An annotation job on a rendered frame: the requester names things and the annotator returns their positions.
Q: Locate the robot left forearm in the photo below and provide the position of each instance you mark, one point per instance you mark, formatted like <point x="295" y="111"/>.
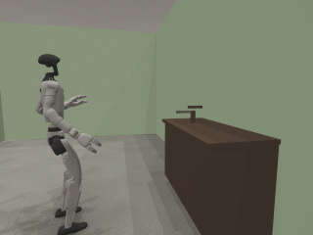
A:
<point x="66" y="105"/>

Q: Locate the left robot hand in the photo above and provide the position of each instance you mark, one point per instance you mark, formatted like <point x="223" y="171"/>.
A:
<point x="73" y="101"/>

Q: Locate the robot right forearm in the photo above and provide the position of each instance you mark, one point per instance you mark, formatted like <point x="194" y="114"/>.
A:
<point x="61" y="124"/>

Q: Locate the right robot hand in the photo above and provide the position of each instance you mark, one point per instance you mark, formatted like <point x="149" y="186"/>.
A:
<point x="85" y="139"/>

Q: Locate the robot left upper arm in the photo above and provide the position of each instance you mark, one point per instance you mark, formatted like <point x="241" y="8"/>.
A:
<point x="39" y="106"/>

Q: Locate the robot right thigh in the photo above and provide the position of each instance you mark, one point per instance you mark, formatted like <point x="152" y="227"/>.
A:
<point x="70" y="159"/>

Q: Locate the right robot foot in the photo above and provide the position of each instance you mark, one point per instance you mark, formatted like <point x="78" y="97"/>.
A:
<point x="75" y="227"/>

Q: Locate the counter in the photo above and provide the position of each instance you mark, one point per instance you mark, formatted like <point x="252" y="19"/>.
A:
<point x="224" y="176"/>

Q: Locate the robot right upper arm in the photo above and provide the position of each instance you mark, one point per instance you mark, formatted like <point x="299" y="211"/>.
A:
<point x="51" y="91"/>

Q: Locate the tap lever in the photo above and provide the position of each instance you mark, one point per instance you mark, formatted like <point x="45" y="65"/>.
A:
<point x="183" y="112"/>

